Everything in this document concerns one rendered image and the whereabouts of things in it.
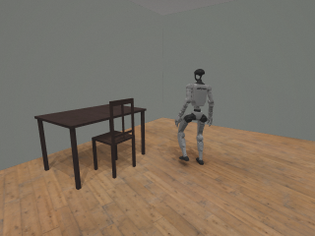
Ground left robot upper arm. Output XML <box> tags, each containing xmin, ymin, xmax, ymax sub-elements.
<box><xmin>186</xmin><ymin>84</ymin><xmax>194</xmax><ymax>104</ymax></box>

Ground chair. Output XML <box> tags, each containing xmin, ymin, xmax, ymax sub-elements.
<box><xmin>92</xmin><ymin>98</ymin><xmax>136</xmax><ymax>179</ymax></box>

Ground right robot upper arm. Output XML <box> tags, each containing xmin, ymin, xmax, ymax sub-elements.
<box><xmin>207</xmin><ymin>85</ymin><xmax>214</xmax><ymax>104</ymax></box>

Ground robot right forearm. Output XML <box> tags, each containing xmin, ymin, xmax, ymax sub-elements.
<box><xmin>208</xmin><ymin>102</ymin><xmax>215</xmax><ymax>116</ymax></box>

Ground left robot shin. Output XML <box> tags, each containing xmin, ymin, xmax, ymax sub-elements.
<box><xmin>177</xmin><ymin>133</ymin><xmax>187</xmax><ymax>157</ymax></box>

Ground left robot hand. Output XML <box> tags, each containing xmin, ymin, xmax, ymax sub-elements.
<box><xmin>174</xmin><ymin>115</ymin><xmax>182</xmax><ymax>127</ymax></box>

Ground right robot hand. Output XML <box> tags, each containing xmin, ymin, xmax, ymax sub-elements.
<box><xmin>207</xmin><ymin>115</ymin><xmax>213</xmax><ymax>127</ymax></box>

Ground table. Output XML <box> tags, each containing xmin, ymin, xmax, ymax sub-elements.
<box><xmin>34</xmin><ymin>104</ymin><xmax>147</xmax><ymax>190</ymax></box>

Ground robot torso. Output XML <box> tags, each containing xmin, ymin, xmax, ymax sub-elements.
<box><xmin>191</xmin><ymin>82</ymin><xmax>208</xmax><ymax>121</ymax></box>

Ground robot left forearm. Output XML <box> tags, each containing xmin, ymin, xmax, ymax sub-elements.
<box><xmin>178</xmin><ymin>98</ymin><xmax>188</xmax><ymax>117</ymax></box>

